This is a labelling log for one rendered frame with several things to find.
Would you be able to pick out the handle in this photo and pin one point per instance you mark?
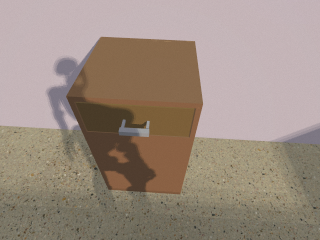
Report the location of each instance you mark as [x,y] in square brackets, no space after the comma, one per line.
[137,132]

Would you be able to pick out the cabinet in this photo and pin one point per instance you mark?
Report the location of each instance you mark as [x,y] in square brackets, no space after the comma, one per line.
[145,72]

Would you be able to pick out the drawer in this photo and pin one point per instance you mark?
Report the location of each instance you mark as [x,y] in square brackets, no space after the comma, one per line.
[164,121]

